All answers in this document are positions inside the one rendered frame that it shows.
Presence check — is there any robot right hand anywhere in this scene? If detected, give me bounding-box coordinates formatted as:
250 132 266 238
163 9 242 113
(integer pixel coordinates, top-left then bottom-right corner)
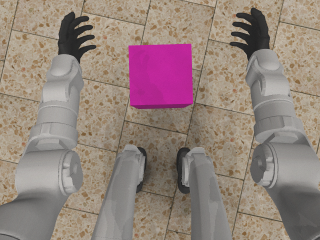
229 7 270 61

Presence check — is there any right robot upper arm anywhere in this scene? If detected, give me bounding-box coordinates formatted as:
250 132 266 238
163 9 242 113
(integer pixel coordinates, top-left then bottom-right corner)
250 142 320 240

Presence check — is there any robot left foot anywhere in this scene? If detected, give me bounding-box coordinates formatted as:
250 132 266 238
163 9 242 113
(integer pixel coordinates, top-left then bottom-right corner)
136 147 147 193

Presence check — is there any robot left hand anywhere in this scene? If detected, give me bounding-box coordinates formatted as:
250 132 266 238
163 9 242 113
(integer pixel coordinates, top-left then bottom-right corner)
57 11 97 64

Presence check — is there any robot right forearm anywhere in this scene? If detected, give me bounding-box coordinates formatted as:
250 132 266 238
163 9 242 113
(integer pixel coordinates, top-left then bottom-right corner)
245 49 320 183

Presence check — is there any robot left forearm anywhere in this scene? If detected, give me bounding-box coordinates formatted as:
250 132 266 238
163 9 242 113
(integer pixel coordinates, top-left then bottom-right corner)
15 54 84 193

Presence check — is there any left robot upper arm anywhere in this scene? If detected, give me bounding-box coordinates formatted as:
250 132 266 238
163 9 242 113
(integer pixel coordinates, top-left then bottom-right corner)
0 148 84 240

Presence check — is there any robot right shin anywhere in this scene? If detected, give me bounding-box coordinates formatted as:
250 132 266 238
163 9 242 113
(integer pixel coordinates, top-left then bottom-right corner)
181 147 214 187

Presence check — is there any carton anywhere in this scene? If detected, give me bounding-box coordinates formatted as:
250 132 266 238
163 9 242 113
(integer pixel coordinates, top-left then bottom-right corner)
128 43 193 109

